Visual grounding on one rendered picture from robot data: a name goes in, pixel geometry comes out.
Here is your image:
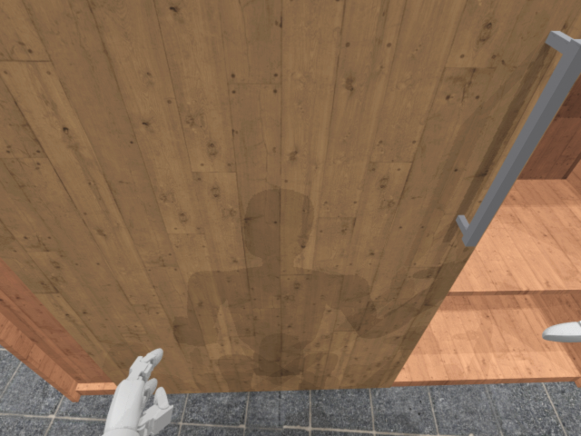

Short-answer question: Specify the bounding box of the handle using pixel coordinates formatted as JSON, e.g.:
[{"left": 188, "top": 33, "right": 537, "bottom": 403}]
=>
[{"left": 456, "top": 31, "right": 581, "bottom": 246}]

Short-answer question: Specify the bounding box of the left robot hand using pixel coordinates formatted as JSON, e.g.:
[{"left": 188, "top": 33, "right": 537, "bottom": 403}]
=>
[{"left": 103, "top": 348, "right": 173, "bottom": 436}]

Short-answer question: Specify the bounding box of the wardrobe door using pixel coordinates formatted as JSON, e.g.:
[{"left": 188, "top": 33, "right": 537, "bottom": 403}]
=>
[
  {"left": 0, "top": 257, "right": 113, "bottom": 383},
  {"left": 0, "top": 0, "right": 581, "bottom": 394}
]

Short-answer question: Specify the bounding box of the right robot hand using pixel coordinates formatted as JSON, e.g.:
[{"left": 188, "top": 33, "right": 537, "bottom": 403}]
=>
[{"left": 542, "top": 321, "right": 581, "bottom": 342}]

